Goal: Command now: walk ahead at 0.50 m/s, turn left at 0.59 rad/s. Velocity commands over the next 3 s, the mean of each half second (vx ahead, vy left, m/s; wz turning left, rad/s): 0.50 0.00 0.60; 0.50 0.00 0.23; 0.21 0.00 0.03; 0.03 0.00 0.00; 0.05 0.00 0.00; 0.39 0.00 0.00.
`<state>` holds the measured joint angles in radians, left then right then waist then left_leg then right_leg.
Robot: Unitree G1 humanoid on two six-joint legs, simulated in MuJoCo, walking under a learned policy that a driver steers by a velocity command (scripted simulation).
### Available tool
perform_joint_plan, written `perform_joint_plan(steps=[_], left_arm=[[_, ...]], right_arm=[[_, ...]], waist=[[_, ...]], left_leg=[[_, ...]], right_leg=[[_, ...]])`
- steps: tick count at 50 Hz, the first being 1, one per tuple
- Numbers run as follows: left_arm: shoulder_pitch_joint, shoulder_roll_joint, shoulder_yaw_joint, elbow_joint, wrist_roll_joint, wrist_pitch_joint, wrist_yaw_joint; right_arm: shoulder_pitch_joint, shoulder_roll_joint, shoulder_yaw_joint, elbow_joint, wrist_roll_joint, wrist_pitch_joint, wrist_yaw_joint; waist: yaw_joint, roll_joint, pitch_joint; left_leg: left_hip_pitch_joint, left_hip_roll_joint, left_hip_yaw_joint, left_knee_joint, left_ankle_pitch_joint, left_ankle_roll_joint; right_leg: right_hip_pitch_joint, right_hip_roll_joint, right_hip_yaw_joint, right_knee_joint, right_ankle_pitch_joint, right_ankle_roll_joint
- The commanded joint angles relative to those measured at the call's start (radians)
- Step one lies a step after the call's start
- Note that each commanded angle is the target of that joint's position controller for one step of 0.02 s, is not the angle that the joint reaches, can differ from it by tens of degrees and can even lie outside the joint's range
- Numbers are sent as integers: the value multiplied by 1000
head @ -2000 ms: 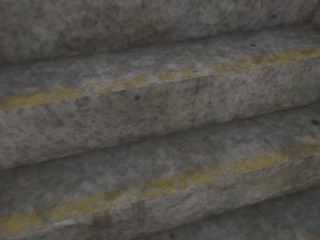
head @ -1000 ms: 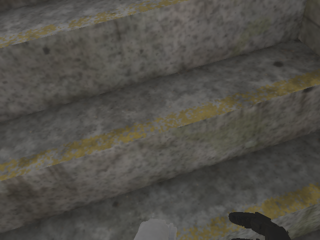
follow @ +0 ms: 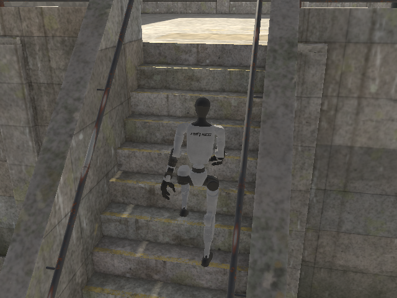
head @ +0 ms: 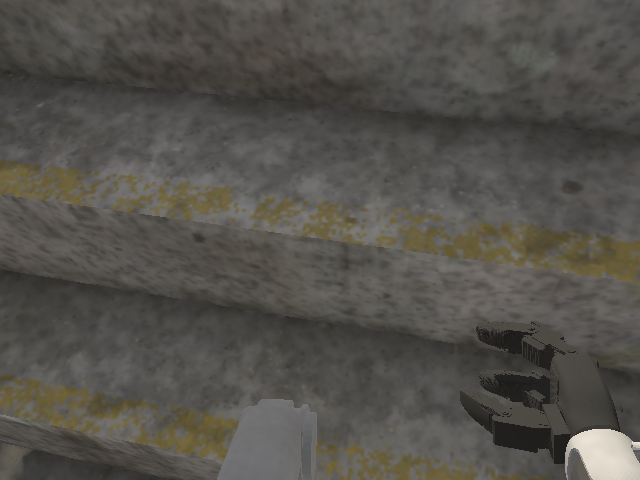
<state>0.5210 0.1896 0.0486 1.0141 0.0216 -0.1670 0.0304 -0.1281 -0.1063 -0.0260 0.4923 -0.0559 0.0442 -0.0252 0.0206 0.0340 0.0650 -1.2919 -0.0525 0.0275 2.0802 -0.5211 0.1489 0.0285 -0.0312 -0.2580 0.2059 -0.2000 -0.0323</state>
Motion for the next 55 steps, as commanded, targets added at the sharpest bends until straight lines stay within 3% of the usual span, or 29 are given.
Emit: perform_joint_plan(steps=[1, 2, 3, 4, 5, 6, 7, 9, 10, 11, 14, 17, 20, 23, 26, 29, 30, 32, 33, 34, 35, 36, 37, 38, 40, 45, 49, 52, 55], left_arm=[[-69, 168, 13, -87, -57, 39, 35], [-28, 266, 38, -108, -73, 41, 57], [-66, 305, 45, -159, -101, 27, 50], [-132, 350, 57, -239, -131, 21, 18], [-182, 336, 61, -305, -108, 14, -9], [-289, 259, 58, -354, -56, -2, -53], [-405, 162, 38, -434, -4, 4, -65], [-502, -63, -37, -582, 32, 44, -13], [-548, -60, -54, -575, 76, 40, -4], [-494, -42, -57, -567, 62, 37, -14], [-589, -37, -65, -589, 46, 31, -45], [-722, -103, -111, -663, 52, 53, -63], [-781, -151, -122, -685, 42, 85, -42], [-1019, -152, -124, -803, 58, 105, 1], [-1124, -196, -140, -813, 43, 124, 9], [-974, -203, -154, -832, -26, 148, 38], [-865, -202, -146, -782, -46, 169, 44], [-595, -106, -83, -652, -41, 192, 63], [-496, -47, -55, -583, -28, 154, 66], [-311, 98, -17, -535, 5, 181, 82], [-470, 133, 5, -501, -14, 208, 75], [-673, 102, 3, -519, -30, 211, 42], [-774, -1, -22, -488, -34, 216, 29], [-761, -58, -31, -390, -27, 213, 24], [-731, -69, -24, -314, -12, 182, 17], [-641, 34, 5, -282, -1, 127, 14], [-593, 73, 18, -307, 13, 135, 26], [-448, 23, 6, -342, -28, 151, 100], [-461, -160, -18, -416, -43, 188, 124]], right_arm=[[21, -5, 43, -52, 45, 12, 29], [118, -49, 22, 7, 102, 28, 29], [289, -106, 9, 45, 42, 36, 26], [410, -188, -19, 86, 7, 25, 33], [375, -259, -45, 112, -5, 32, 19], [290, -291, -79, 68, 9, 40, 10], [253, -298, -102, 60, -4, 37, 4], [324, -276, -95, 217, 9, -28, -1], [471, -172, -66, 295, 39, -56, -10], [476, -155, -57, 329, 27, -60, -30], [666, -185, -65, 385, 37, -112, -52], [653, -148, -49, 379, 27, -164, -47], [582, -203, -65, 324, -13, -170, -45], [727, -252, -107, 333, -12, -183, -43], [817, -231, -123, 373, 4, -166, -21], [591, -265, -114, 304, 44, -157, -33], [546, -279, -122, 299, 55, -135, -20], [544, -326, -130, 286, 64, -149, 3], [571, -289, -125, 289, 77, -169, 36], [467, -285, -126, 235, 67, -152, 66], [498, -213, -116, 217, 1, -113, 83], [575, -124, -96, 194, -63, -75, 63], [598, -66, -59, 183, -98, -46, 41], [631, -52, -31, 190, -90, -12, 36], [592, -83, -10, 191, -70, 7, 31], [480, -151, -10, 155, -7, -25, 61], [545, -145, -5, 136, 35, -39, 73], [599, -126, 2, 181, 52, -56, 50], [633, -93, 31, 241, 26, -79, 34]], waist=[[-108, -173, -195], [-116, -205, -322], [-163, -355, -448], [-223, -340, -541], [-199, -176, -565], [-190, 39, -534], [-194, 1, -530], [-93, -82, -227], [-148, -113, -66], [-116, -136, -59], [-154, -60, -142], [-103, -73, -166], [-46, 71, -259], [-139, 25, -233], [-196, -7, -203], [-50, -10, -196], [-30, 116, -232], [46, 111, -424], [4, 2, -557], [137, -326, -646], [28, -524, -580], [-80, -422, -460], [-173, -319, -297], [-241, -204, -144], [-234, -118, -33], [-178, -63, -51], [-166, -115, -99], [-85, -188, -171], [-37, 138, -162]], left_leg=[[601, -92, 237, -627, -85, 11], [727, -152, 299, -768, -127, -23], [829, -168, 201, -762, -107, 17], [996, -208, 65, -941, -39, 57], [1185, -125, -150, -1093, 32, 161], [1195, 72, -639, -1481, 34, 279], [1166, 154, -918, -1600, -15, 346], [984, 162, -828, -1666, -118, 230], [1101, -25, -686, -1569, 216, 169], [1190, -11, -637, -1515, 388, 188], [1522, 73, -518, -1570, 1105, 174], [1196, 37, -468, -1662, 868, 111], [1055, 138, -620, -1740, 990, 209], [1329, 241, -851, -1741, 658, 265], [1397, 188, -708, -1774, 553, 221], [854, 157, -449, -1941, 847, 77], [682, 157, -395, -1995, 960, 88], [933, 150, -270, -1697, 1565, 72], [753, 111, -258, -1412, 1650, 10], [752, 13, -128, -1058, 1152, -75], [667, -19, -223, -652, 489, -76], [567, -55, -273, -275, 452, -93], [521, -56, -225, -88, 437, -111], [488, -37, -178, -145, 360, -121], [530, -17, -172, -230, 324, -126], [642, 20, -106, -466, 445, -87], [862, 45, 30, -1151, 333, -14], [1183, 77, 140, -1744, 809, -3], [1330, 207, 39, -1836, 1249, -56]], right_leg=[[-147, -142, 17, -60, 1757, -87], [-34, -196, 39, 99, 2044, -99], [69, -296, 85, 304, 2429, -108], [24, -284, 100, 585, 2382, -140], [-289, -170, 161, 889, 1778, -89], [-544, 91, 193, 1355, 315, -43], [-795, 163, 375, 1951, 110, -14], [-1096, 101, 404, 2201, 38, -48], [-1162, 94, 359, 1994, -39, -50], [-1216, 116, 366, 1942, -47, -12], [-1333, 107, 303, 1891, -303, 22], [-1125, 48, 287, 1696, -289, -16], [-1101, 96, 225, 1962, -271, -16], [-1535, 53, 415, 2228, -461, -22], [-1609, 45, 302, 2161, -435, -37], [-800, -13, 225, 1411, -468, -37], [-475, 22, 161, 1338, -466, -42], [-320, 114, 121, 1140, -582, -44], [-7, -28, 413, 1031, -600, -113], [-174, -134, 872, 615, -924, -166], [-448, -171, 1288, 293, -1314, -208], [-582, -173, 1362, 246, -1357, -202], [-730, -160, 1138, 359, -1178, -171], [-860, -144, 882, 434, -1018, -149], [-972, -122, 683, 506, -867, -136], [-933, -168, 601, 520, -749, -159], [-843, -62, 417, 685, -646, -108], [-764, 65, 260, 966, -463, -50], [-991, 213, 213, 1723, -466, -16]])
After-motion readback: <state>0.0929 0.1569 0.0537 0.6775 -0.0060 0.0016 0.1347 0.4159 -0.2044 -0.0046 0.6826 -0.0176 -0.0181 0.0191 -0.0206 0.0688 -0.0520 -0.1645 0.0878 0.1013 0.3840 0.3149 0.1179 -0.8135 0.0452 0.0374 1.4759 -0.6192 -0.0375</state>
